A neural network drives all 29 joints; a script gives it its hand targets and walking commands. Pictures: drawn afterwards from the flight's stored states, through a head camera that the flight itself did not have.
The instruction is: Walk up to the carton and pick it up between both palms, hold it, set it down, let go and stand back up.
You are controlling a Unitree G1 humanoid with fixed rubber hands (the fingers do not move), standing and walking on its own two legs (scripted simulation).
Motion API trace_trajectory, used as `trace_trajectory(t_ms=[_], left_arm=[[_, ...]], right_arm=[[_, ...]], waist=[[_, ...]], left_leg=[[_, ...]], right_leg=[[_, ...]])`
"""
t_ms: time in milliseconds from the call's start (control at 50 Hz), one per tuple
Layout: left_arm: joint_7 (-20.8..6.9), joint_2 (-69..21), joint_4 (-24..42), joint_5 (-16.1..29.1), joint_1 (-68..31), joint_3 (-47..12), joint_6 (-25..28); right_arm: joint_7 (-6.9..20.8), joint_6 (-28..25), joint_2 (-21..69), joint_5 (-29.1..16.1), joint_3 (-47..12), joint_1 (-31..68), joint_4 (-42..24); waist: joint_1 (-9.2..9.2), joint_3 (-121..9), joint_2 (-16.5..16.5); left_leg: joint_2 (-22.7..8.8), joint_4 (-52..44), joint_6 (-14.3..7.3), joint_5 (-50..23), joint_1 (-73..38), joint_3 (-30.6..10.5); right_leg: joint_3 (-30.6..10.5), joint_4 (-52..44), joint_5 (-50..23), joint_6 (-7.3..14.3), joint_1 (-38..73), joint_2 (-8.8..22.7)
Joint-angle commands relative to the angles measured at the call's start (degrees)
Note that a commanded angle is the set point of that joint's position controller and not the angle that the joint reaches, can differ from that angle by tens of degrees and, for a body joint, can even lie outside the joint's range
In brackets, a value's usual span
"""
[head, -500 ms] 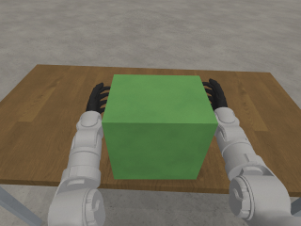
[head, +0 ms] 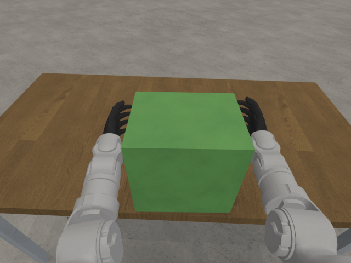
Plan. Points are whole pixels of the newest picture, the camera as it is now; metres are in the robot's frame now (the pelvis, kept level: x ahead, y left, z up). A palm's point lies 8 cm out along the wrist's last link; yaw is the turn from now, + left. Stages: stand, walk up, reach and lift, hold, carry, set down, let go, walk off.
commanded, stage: set down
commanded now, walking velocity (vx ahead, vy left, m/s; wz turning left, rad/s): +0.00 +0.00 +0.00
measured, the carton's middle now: (183, 153) +0.39 +0.00 +0.06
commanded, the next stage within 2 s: none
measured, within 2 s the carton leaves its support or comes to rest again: rests again in 0.48 s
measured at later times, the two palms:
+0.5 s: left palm (115, 140) +0.39 +0.16 +0.10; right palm (256, 136) +0.40 -0.18 +0.11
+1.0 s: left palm (116, 141) +0.39 +0.16 +0.10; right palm (256, 139) +0.39 -0.18 +0.11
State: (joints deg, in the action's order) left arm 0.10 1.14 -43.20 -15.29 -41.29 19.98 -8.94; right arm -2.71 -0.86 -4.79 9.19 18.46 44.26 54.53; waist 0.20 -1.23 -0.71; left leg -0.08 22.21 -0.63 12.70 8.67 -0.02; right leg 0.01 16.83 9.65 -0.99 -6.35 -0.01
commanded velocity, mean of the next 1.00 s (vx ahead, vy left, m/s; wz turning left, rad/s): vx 0.00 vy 0.00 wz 0.00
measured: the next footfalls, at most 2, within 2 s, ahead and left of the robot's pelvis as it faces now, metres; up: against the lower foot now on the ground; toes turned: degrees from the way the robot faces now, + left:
none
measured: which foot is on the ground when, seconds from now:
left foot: down 0.00-1.00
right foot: down 0.00-1.00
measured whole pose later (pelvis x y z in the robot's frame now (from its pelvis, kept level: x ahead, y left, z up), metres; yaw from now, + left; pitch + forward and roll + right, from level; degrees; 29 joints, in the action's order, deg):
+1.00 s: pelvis +0.00 +0.00 +0.00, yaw +0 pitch -1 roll -1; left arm 0.5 0.3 -46.0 -17.9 -38.6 20.1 -1.9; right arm -1.8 -6.6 -3.2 14.4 22.1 40.7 54.5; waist 0.2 -0.3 -0.8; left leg -0.1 22.2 -0.7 12.9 8.7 0.0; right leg 0.0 16.8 9.9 -1.0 -6.4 0.0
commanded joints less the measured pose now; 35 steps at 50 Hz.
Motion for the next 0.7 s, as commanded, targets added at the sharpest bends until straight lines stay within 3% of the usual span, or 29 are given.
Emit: trace_trajectory(t_ms=[0, 600, 620, 680], left_arm=[[-5.32, -32.85, -0.06, 1.54, -33.25, -14.18, 3.95], [-4.92, -33.24, -3.34, -0.38, -29.63, -12.96, 9.44], [-5.03, -33.04, -3.70, -0.84, -29.31, -12.10, 9.44], [-5.44, -32.80, -4.14, -1.27, -28.11, -11.60, 9.55]], right_arm=[[6.11, -4.88, 34.12, 1.93, -5.38, 27.12, -3.80], [6.86, -9.15, 35.09, 5.66, -4.63, 22.85, -2.11], [6.89, -9.13, 35.10, 5.90, -4.40, 22.65, -2.35], [6.80, -9.08, 35.11, 6.48, -4.32, 22.10, -2.51]], waist=[[6.02, -18.85, 1.10], [5.47, -17.88, 1.24], [4.83, -17.30, 1.33], [4.98, -16.14, 0.14]], left_leg=[[-0.29, -5.26, 4.24, -18.77, -4.48, 3.10], [-0.52, -4.89, 4.04, -18.72, -1.47, 3.55], [-0.36, -5.12, 3.88, -17.84, -1.12, 3.81], [-0.19, -5.54, 3.53, -16.47, 0.04, 4.02]], right_leg=[[5.61, -1.27, -16.66, -0.58, 6.00, -1.84], [5.47, -0.72, -16.51, -0.35, 4.34, -1.62], [5.30, -0.90, -15.97, -0.38, 4.20, -1.57], [5.17, -0.65, -16.64, -0.73, 4.97, -1.25]])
